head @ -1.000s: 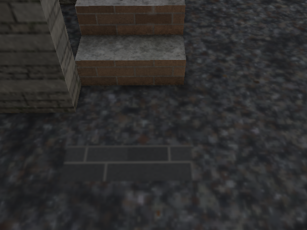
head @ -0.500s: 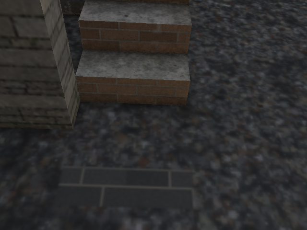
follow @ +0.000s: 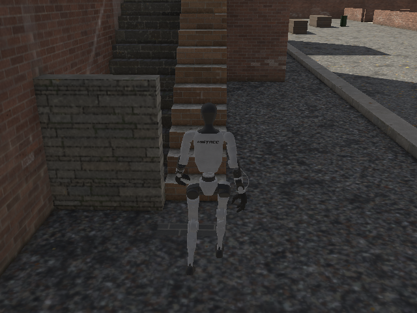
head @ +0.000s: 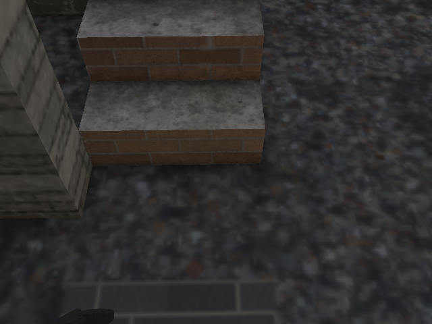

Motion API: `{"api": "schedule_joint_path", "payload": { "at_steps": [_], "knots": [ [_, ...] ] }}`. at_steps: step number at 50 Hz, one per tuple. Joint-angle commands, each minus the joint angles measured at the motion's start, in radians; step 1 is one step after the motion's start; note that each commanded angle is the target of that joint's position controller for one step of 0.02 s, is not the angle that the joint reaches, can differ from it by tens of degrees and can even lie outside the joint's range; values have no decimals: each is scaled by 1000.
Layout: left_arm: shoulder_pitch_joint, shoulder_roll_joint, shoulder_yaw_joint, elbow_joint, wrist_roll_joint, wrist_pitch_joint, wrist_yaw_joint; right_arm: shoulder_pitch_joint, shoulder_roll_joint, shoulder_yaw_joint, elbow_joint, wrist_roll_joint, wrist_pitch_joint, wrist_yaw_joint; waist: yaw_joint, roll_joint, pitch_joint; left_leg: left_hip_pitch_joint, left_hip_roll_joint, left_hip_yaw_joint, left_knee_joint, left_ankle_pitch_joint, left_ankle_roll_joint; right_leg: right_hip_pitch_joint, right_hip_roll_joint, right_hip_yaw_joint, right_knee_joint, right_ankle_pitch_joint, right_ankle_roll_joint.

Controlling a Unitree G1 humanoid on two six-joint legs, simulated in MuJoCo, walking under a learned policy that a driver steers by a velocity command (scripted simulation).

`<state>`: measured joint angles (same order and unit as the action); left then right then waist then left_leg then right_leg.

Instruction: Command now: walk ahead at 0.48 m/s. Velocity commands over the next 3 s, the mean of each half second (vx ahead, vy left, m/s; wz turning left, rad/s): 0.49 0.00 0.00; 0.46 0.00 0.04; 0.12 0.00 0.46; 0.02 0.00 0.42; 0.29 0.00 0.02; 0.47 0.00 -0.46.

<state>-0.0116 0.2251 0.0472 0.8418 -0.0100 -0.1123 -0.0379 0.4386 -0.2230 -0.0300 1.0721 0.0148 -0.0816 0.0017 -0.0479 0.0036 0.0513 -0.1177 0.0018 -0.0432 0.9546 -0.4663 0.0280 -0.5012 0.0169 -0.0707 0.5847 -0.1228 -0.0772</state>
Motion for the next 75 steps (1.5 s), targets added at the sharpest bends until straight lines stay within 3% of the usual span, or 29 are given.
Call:
{"api": "schedule_joint_path", "payload": {
  "at_steps": [1, 2, 4, 6, 14, 21, 22, 24, 25, 26, 27, 28, 31, 35, 43, 45, 48, 49, 50, 51, 52, 55, 60, 64, 71, 72, 73, 74, 75],
  "knots": [
    [252, 134, 32, 33, -4, 5, 8, -80, -135, -23, -116, 36, -59, 5, 129, -101, -202, -617, 64, -57, 442, 71, 42, 644, -350, 553, -324, -126, -199],
    [184, 101, 21, 27, 5, -1, 0, -116, -128, -30, -122, 24, -54, -6, 89, -25, -129, -566, 104, -37, 376, 143, 42, 477, -308, 441, -362, -35, -178],
    [140, 67, 10, 38, 18, -11, -8, -65, -91, -37, -111, 9, -23, -20, 21, -64, -90, -437, 152, -43, 277, 194, 41, 309, -242, 308, -416, 42, -144],
    [176, 87, 13, 65, 16, -14, -4, -59, -62, -37, -113, 7, -2, -25, 5, -73, -60, -425, 160, -24, 218, 217, 28, 242, -221, 243, -454, 78, -158],
    [317, 165, 26, 110, 8, -1, 40, -376, -76, -37, -217, -7, -4, -4, 79, -53, 2, -497, 120, 30, -271, 573, -21, 319, -185, 126, -488, 114, -125],
    [394, 196, 45, 155, -7, 27, 47, -489, -117, -30, -280, 5, -19, 31, 93, -66, 26, -495, 85, 37, -431, 391, 28, 534, -281, 164, -364, 143, -110],
    [418, 163, 34, 162, 79, 18, 42, -409, -85, -22, -260, -72, -5, 37, 73, -74, 5, -360, 52, 103, -461, 342, 32, 519, -247, 128, -322, 230, -85],
    [415, 140, 25, 160, 66, 15, 29, -91, -151, -54, -162, -96, -18, 30, -53, -28, -149, 49, 39, 88, -480, 324, 83, 390, -144, 48, 70, 397, -43],
    [496, 48, 0, 121, 18, 12, 20, 66, -293, -89, -141, -113, -24, 19, -53, 229, -328, 400, 350, -346, -523, 300, 196, 57, -22, -30, 466, 14, 17],
    [504, 111, 18, 138, 28, 10, 23, 93, -308, -99, -119, -72, -10, 22, -58, 279, -400, 440, 420, -630, -662, 338, 247, -96, 63, 66, 653, -435, 16],
    [423, 149, 28, 129, 34, 14, 22, -17, -258, -87, -139, -51, -6, 25, -23, 151, -279, 338, 376, -478, -649, 281, 221, -161, -13, 131, 723, -369, -3],
    [356, 130, 21, 113, 34, 10, 15, -106, -179, -67, -159, -46, -9, 27, -7, 74, -179, 205, 335, -361, -672, 291, 201, -161, -56, 126, 685, -274, -6],
    [350, 89, 14, 124, 61, 39, 5, -169, -66, -32, -145, -43, -11, 20, 58, 95, -74, -21, 231, -156, -761, 399, 141, -36, -114, 116, 546, -152, 2],
    [266, 71, 3, 87, 51, 62, 4, -74, -114, -50, -109, -37, -37, 13, 58, 66, -35, -18, 229, -82, -828, 491, 175, -92, -130, 86, 432, -60, 36],
    [40, 51, -12, 8, 38, 48, 3, 19, -106, -43, -66, -25, -35, 0, 12, 74, 38, 20, 194, 1, -852, 445, 153, -38, -104, 16, 50, 82, 62],
    [31, 51, -11, -2, 40, 36, 12, 22, -104, -40, -53, -31, -31, -4, 20, 67, 55, 48, 204, -9, -773, 637, 140, 0, -83, 20, -1, 47, 51],
    [216, 78, 2, 58, 42, -3, 34, -26, -110, -39, -54, -26, -23, -12, 96, 47, -34, 93, 159, -14, -522, 888, 84, 221, -31, 20, -170, 104, 19],
    [332, 132, 16, 92, 58, -22, 47, -29, -86, -29, -66, -19, -22, -13, 128, -4, -124, 5, 101, 7, -363, 751, 54, 422, -99, 63, -181, 274, 4],
    [421, 237, 37, 86, 78, -26, 55, 30, -14, -8, -106, -5, -20, -19, 113, -182, -266, -219, 17, 67, -99, 261, 19, 707, -382, 290, -87, 738, -61],
    [395, 282, 58, 65, 43, 1, 52, 105, -6, -11, -88, 23, 1, -37, 105, -315, -385, -340, -86, 97, 132, -156, 11, 758, -511, 453, -127, 924, -177],
    [348, 177, 35, 40, 22, 20, 50, 60, -72, -32, -74, -10, 26, -41, 88, -134, -324, -351, -21, 22, 202, -142, 17, 652, -442, 350, -138, 869, -156],
    [215, 83, 3, 17, 21, 31, 72, -28, -40, -42, -94, -39, 58, -20, 23, -118, -127, -353, 55, 16, 184, 33, -15, 398, -334, 147, -246, 665, -88],
    [174, 116, 13, 7, 31, 26, 83, -44, -28, -51, -112, -51, 111, -10, -18, -129, -121, -328, 47, 71, 151, 108, -55, 291, -312, 16, -301, 450, -127],
    [176, 126, 20, 7, 32, 53, 87, -148, -27, -43, -162, -52, 143, -19, 14, -120, -98, -307, 70, 97, -5, 133, -49, 275, -344, -4, -332, 189, -146],
    [196, 199, 48, 7, 43, 92, 62, -203, -39, -49, -237, -33, 151, -5, 40, -105, -71, -196, 43, 154, -249, 66, 7, 320, -415, -13, -245, 14, -102],
    [100, 277, 79, -26, -18, 110, 86, -264, -89, -69, -268, 14, 145, -17, 22, -85, -71, -188, 52, 158, -317, 148, 27, 280, -417, 6, -245, -63, -79],
    [113, 252, 73, -22, -24, 123, 98, -225, -113, -79, -263, 6, 139, -27, 5, -40, -78, -103, 40, 126, -410, 196, 57, 232, -394, -14, -170, -97, -30],
    [150, 196, 64, -12, -7, 131, 99, -154, -177, -104, -248, 0, 134, -43, -7, 143, -77, 4, 124, -53, -582, 378, 118, 111, -291, -123, 74, -175, 58],
    [121, 131, 49, -71, 34, 137, 95, -177, -291, -121, -294, -17, 128, -52, 33, 429, -57, 98, 379, -455, -610, 754, 283, -218, -98, -192, 396, -539, 178]
  ]
}}
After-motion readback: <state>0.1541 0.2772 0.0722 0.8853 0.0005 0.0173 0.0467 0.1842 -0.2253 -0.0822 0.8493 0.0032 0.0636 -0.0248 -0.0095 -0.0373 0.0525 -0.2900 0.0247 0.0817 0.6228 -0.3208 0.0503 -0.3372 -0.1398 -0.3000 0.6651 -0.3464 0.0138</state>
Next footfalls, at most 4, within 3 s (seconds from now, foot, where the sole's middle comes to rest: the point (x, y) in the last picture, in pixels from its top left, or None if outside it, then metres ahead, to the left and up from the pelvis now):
0.48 left None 0.43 0.14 -0.76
0.98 right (240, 247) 0.68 -0.08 -0.76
1.48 left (177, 279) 0.58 0.13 -0.76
2.00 right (245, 240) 0.70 -0.09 -0.76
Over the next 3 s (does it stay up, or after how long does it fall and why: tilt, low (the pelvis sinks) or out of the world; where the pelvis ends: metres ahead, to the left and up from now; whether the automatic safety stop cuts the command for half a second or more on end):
stays up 0.80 0.07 0.02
